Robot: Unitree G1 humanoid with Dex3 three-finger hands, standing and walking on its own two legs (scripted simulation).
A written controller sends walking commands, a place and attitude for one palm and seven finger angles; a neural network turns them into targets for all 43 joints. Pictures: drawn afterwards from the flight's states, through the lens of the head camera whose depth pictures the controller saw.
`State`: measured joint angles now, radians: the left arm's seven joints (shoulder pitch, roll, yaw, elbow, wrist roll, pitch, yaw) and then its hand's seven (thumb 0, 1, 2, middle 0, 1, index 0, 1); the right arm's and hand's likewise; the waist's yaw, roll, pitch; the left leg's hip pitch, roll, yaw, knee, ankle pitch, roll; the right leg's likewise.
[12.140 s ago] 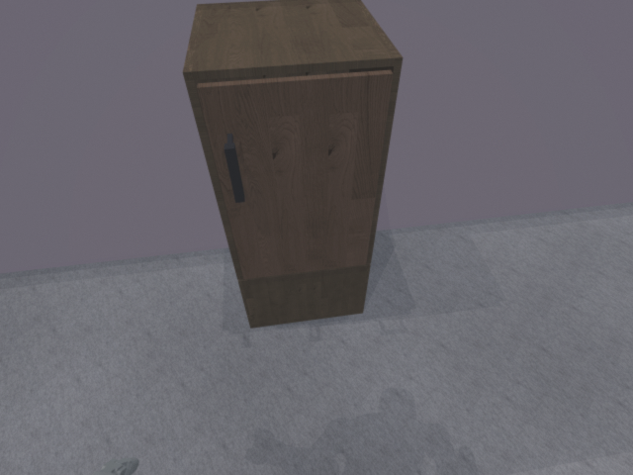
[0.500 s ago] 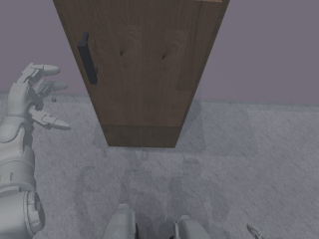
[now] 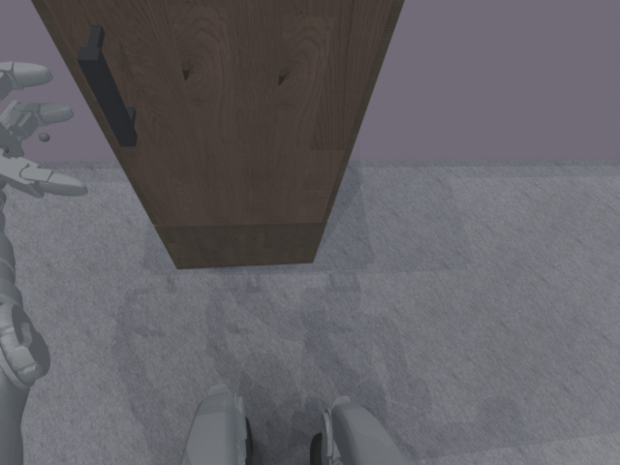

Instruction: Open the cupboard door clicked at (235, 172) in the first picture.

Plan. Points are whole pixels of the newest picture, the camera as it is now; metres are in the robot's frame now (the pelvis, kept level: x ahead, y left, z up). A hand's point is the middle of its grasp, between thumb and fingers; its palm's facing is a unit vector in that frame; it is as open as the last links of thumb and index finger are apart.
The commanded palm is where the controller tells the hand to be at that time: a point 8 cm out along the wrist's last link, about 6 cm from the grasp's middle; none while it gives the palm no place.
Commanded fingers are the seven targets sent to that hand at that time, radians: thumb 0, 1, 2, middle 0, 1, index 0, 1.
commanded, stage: move the hooked fingers beside the handle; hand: left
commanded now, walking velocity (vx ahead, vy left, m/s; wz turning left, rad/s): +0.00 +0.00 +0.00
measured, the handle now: (113, 91) +0.57 +0.23 +0.07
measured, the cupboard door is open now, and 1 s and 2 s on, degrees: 0 0 0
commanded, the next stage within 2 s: slide the fingers in behind the handle in 0.90 s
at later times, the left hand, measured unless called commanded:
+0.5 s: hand (44, 124) +0.50 +0.29 +0.08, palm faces +0.06 -1.00 -0.02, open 14.0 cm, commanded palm +0.48 +0.32 +0.07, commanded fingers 0.00 -0.50 0.30 -0.30 -1.20 -0.30 -1.20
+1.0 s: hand (55, 133) +0.49 +0.28 +0.08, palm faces +0.05 -1.00 -0.02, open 14.0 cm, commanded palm +0.48 +0.32 +0.07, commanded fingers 0.00 -0.50 0.30 -0.30 -1.20 -0.30 -1.20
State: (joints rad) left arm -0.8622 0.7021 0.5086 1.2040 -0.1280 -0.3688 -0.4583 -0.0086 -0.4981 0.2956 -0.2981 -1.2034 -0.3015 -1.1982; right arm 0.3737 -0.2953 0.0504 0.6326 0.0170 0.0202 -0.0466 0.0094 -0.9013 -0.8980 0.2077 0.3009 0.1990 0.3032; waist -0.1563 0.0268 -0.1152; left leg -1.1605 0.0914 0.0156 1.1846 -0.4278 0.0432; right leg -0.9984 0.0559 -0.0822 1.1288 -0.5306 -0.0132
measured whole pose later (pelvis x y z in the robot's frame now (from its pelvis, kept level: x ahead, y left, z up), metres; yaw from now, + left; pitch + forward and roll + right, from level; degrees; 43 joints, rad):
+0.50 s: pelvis +0.00 +0.01 +0.00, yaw +0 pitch +24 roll -7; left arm -0.89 0.68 0.49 1.15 -0.11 -0.38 -0.41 -0.01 -0.50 0.30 -0.30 -1.20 -0.30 -1.20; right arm 0.37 -0.27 0.05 0.63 0.00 0.06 -0.02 0.01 -0.90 -0.90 0.21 0.30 0.20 0.30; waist -0.16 0.03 -0.12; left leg -1.19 0.09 0.01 1.19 -0.43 0.06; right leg -1.01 0.05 -0.09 1.11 -0.53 0.00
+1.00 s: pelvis +0.00 +0.00 +0.00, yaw +0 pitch +23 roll -6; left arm -0.87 0.68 0.49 1.19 -0.12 -0.38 -0.43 -0.01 -0.50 0.30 -0.30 -1.20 -0.30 -1.20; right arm 0.36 -0.29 0.05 0.63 0.01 0.07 -0.03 0.01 -0.90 -0.90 0.21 0.30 0.20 0.30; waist -0.16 0.03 -0.12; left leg -1.16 0.09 0.01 1.18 -0.43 0.04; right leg -1.00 0.06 -0.09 1.11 -0.53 -0.01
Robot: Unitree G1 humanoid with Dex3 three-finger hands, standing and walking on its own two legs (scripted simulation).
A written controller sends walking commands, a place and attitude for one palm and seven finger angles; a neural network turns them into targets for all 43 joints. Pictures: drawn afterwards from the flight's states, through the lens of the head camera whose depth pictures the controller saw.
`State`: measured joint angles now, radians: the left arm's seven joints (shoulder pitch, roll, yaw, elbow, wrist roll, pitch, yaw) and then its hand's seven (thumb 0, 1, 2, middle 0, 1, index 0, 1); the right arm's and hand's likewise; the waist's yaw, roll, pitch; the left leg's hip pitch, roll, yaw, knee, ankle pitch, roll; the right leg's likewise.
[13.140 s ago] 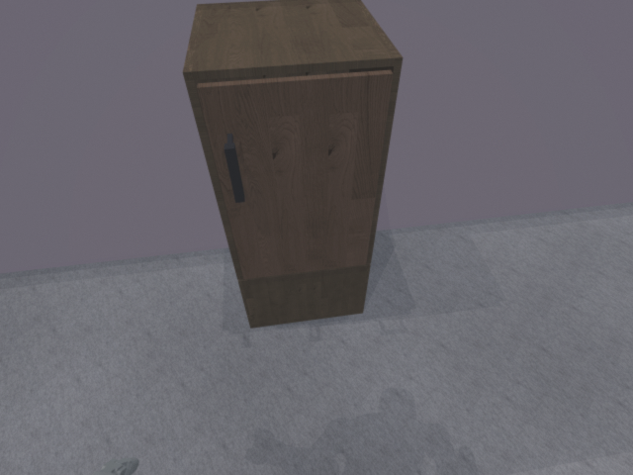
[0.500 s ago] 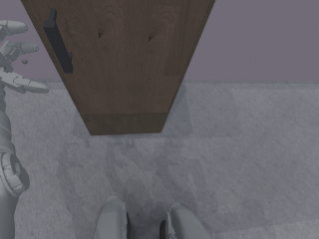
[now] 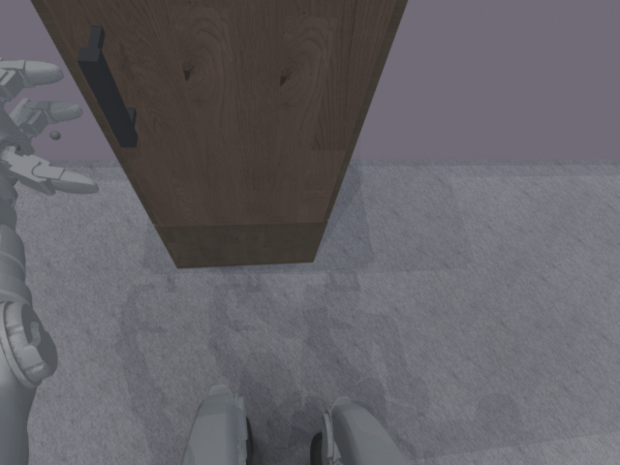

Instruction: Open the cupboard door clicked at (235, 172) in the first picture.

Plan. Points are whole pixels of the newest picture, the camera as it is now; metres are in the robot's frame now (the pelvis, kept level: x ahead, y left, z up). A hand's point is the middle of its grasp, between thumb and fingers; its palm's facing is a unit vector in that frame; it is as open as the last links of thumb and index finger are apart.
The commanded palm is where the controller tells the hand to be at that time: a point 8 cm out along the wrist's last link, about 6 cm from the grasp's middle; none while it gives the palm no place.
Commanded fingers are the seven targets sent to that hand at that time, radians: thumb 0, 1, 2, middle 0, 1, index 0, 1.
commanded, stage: slide the fingers in behind the handle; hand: left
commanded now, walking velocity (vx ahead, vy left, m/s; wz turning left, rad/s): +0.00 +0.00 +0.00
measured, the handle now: (114, 91) +0.56 +0.22 +0.07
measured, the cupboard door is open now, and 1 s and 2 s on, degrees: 0 0 1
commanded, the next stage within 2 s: close the thumb around the handle in 1.60 s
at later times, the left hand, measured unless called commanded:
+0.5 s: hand (83, 129) +0.50 +0.25 +0.08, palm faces +0.04 -1.00 -0.01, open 14.0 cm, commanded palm +0.48 +0.29 +0.07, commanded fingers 0.00 -0.50 0.30 -0.30 -1.20 -0.30 -1.20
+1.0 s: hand (105, 133) +0.49 +0.22 +0.07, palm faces +0.06 -1.00 -0.01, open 14.1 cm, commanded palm +0.48 +0.26 +0.07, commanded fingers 0.00 -0.50 0.30 -0.30 -1.20 -0.30 -1.20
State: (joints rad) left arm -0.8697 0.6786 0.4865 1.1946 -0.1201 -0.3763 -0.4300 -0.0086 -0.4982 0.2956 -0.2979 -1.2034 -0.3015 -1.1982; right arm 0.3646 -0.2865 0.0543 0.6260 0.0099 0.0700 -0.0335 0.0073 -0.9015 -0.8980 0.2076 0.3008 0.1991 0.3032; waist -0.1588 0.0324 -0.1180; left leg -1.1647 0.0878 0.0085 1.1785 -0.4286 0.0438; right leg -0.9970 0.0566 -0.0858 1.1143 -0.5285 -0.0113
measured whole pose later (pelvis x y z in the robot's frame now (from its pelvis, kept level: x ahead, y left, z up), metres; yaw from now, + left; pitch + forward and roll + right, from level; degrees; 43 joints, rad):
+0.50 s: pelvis +0.00 +0.00 +0.00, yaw +0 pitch +23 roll -5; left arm -0.87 0.61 0.45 1.16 -0.12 -0.39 -0.37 -0.01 -0.50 0.30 -0.30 -1.20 -0.30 -1.20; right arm 0.36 -0.27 0.05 0.64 0.01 0.06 -0.02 0.01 -0.90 -0.90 0.21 0.30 0.20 0.30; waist -0.16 0.04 -0.13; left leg -1.17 0.09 0.01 1.19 -0.44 0.04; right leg -1.00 0.06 -0.08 1.13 -0.54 -0.02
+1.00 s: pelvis +0.01 +0.00 +0.01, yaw +0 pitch +22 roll -5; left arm -0.82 0.50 0.40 1.12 -0.12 -0.43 -0.26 -0.01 -0.50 0.30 -0.28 -1.20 -0.28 -1.19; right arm 0.37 -0.26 0.03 0.64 0.00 0.06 0.00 0.01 -0.90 -0.90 0.21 0.30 0.20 0.30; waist -0.15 0.03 -0.14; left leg -1.12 0.08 0.02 1.16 -0.44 0.04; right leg -0.96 0.05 -0.07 1.10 -0.54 -0.01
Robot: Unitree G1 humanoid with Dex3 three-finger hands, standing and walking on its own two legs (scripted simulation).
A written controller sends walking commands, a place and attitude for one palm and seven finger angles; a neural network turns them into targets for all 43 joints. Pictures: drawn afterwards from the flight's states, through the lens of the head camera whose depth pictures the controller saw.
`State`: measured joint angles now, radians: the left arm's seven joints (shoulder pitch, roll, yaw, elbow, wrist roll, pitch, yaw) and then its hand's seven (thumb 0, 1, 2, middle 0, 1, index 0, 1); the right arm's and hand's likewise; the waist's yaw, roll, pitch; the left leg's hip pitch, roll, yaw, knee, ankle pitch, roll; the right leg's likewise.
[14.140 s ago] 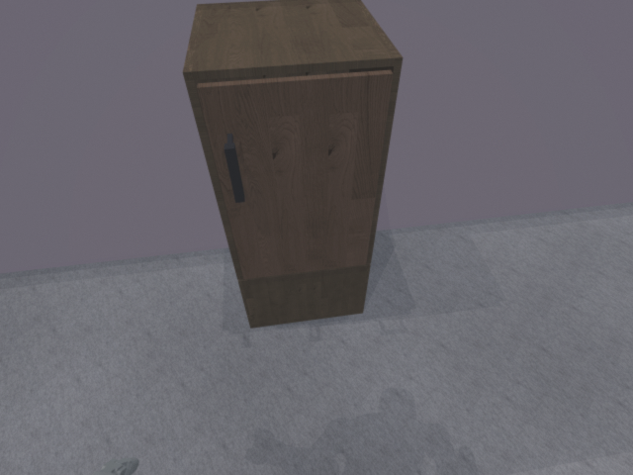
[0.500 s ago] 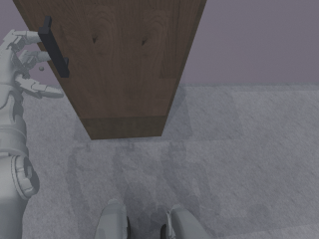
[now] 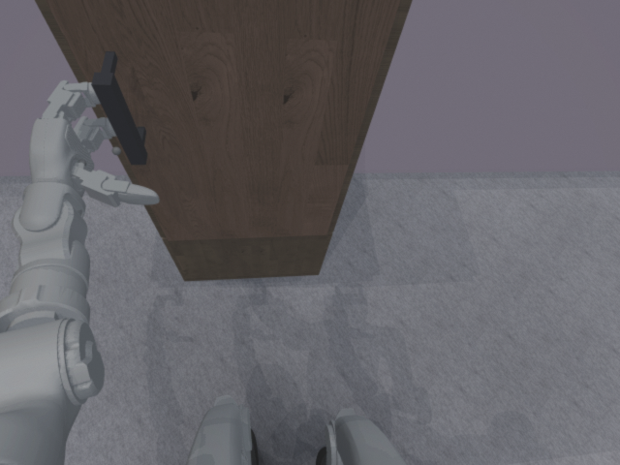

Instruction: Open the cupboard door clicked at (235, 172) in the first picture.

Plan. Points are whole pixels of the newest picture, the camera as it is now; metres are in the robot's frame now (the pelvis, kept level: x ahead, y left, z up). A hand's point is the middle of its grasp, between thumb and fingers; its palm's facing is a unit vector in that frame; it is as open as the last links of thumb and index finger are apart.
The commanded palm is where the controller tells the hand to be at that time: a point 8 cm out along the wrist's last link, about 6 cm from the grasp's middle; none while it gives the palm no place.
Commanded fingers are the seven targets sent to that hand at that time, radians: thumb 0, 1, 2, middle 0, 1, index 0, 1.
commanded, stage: slide the fingers in behind the handle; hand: left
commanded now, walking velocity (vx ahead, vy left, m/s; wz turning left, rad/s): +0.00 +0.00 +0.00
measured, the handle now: (125, 112) +0.55 +0.22 +0.07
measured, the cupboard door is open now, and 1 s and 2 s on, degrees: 0 1 20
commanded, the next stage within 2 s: close the thumb around the handle in 0.60 s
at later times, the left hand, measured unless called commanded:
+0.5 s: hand (129, 150) +0.49 +0.21 +0.07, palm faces +0.06 -1.00 -0.03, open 14.0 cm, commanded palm +0.47 +0.25 +0.07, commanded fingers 0.00 -0.50 0.30 -0.30 -1.20 -0.30 -1.20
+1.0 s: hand (130, 151) +0.49 +0.21 +0.07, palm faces +0.04 -1.00 -0.01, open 11.4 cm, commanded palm +0.47 +0.24 +0.07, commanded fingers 0.00 0.40 0.68 -0.36 -1.30 -0.36 -1.30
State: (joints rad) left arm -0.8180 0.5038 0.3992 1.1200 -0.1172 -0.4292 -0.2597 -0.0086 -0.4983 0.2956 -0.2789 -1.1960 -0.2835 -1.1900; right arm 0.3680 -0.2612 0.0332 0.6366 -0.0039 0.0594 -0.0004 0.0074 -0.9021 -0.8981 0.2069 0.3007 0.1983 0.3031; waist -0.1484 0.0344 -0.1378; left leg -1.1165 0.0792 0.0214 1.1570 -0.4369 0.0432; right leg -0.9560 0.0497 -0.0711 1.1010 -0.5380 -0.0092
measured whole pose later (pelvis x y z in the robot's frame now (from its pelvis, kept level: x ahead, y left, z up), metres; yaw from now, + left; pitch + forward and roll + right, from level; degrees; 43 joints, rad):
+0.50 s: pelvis +0.00 -0.01 +0.00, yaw +0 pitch +22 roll -4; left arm -0.82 0.49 0.40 1.14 -0.10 -0.46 -0.24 -0.01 -0.50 0.30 -0.29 -1.20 -0.29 -1.20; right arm 0.37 -0.26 0.04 0.63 0.00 0.07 0.01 0.01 -0.90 -0.90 0.21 0.30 0.20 0.30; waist -0.15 0.04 -0.14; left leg -1.11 0.08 0.02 1.16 -0.44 0.03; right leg -0.96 0.05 -0.07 1.12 -0.55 -0.02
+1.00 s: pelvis +0.00 +0.00 +0.00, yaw +0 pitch +23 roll -5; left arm -0.85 0.49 0.38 1.16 -0.11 -0.43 -0.25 -0.01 -0.11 0.46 -0.33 -1.25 -0.33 -1.24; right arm 0.36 -0.26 0.04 0.65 0.00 0.06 0.00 0.01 -0.90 -0.90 0.21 0.30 0.20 0.30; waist -0.15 0.04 -0.14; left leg -1.14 0.08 0.01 1.17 -0.44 0.04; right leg -0.97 0.05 -0.08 1.12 -0.54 -0.01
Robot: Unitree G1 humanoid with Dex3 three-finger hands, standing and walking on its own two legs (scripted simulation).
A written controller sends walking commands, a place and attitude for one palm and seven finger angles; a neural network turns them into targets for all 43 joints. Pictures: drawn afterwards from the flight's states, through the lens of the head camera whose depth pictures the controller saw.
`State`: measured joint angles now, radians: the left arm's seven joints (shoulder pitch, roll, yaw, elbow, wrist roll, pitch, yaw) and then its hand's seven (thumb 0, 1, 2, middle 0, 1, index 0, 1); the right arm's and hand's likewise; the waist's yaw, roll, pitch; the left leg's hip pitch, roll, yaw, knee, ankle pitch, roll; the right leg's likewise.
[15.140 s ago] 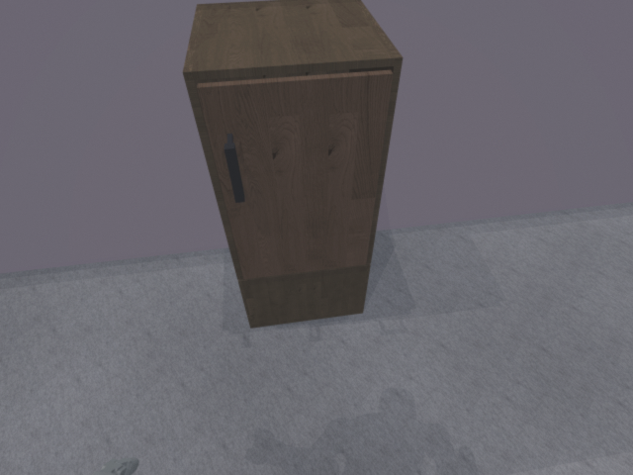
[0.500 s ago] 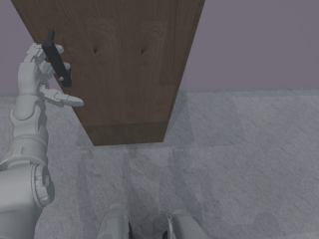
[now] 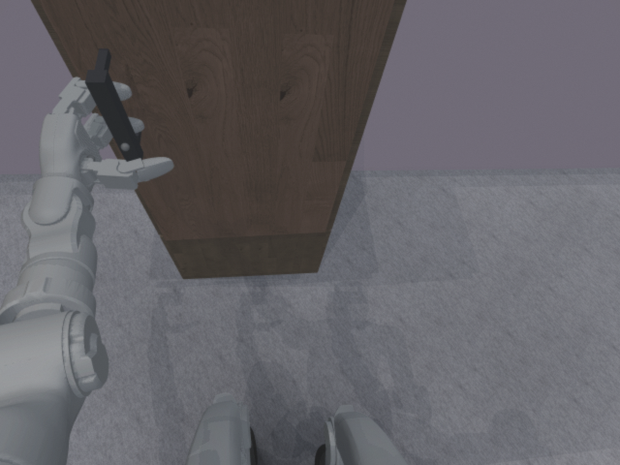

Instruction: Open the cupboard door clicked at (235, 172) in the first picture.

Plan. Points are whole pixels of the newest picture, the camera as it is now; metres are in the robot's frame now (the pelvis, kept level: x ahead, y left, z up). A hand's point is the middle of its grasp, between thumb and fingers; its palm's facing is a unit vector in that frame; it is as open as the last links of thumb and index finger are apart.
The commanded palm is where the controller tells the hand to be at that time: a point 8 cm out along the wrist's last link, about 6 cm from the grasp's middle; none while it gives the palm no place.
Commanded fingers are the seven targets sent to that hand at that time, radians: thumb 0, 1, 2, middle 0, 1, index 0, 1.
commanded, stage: close the thumb around the handle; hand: left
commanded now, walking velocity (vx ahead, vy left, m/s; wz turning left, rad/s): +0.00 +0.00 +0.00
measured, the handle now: (120, 110) +0.55 +0.22 +0.07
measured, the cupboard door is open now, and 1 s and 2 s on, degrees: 1 20 49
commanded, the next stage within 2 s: pull the door open along its arc in 0.40 s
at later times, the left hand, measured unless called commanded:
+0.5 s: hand (134, 143) +0.50 +0.20 +0.07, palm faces +0.05 -1.00 -0.02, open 5.7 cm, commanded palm +0.48 +0.24 +0.07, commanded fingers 0.00 0.90 0.90 -0.40 -1.35 -0.40 -1.35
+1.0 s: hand (156, 212) +0.40 +0.16 +0.07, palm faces +0.13 -0.99 +0.06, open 6.0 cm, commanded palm +0.35 +0.21 +0.07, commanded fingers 0.00 0.90 0.90 -0.40 -1.35 -0.40 -1.35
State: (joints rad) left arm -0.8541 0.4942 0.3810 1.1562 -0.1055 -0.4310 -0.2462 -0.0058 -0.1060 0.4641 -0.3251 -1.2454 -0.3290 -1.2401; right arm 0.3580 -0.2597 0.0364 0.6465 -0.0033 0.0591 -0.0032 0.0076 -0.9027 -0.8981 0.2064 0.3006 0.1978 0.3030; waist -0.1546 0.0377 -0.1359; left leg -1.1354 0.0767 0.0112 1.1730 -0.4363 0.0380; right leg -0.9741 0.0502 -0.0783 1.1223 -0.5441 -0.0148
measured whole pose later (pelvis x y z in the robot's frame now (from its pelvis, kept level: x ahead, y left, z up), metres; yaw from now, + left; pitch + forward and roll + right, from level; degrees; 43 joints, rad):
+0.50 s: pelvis +0.00 +0.00 +0.00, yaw +0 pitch +23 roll -4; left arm -0.85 0.47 0.38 1.15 -0.09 -0.45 -0.21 0.01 0.73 0.82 -0.37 -1.34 -0.35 -1.34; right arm 0.37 -0.26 0.03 0.64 -0.01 0.07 0.00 0.01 -0.90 -0.90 0.21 0.30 0.20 0.30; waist -0.16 0.04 -0.14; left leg -1.13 0.08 0.02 1.16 -0.43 0.04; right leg -0.97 0.05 -0.07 1.12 -0.54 -0.02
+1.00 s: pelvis +0.02 -0.01 +0.02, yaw +0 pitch +18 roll -2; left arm -0.29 0.18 0.19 0.58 -0.20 -0.42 -0.04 0.02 0.71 0.76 -0.34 -1.34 -0.34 -1.31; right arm 0.33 -0.24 0.00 0.57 0.01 0.06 0.03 0.01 -0.90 -0.90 0.20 0.30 0.20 0.30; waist -0.06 0.04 -0.17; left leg -0.93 0.07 0.05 1.05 -0.43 0.03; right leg -0.79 0.04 -0.04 1.02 -0.54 -0.02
